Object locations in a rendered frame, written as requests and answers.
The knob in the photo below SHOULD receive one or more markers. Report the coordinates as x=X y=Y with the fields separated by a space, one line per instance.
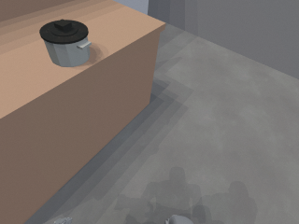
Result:
x=63 y=24

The lid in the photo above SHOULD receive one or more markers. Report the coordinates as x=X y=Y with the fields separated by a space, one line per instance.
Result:
x=53 y=35

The pot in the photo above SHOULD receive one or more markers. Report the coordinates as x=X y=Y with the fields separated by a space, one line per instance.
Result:
x=69 y=55

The table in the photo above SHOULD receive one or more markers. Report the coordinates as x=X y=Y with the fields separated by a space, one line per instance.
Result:
x=54 y=119

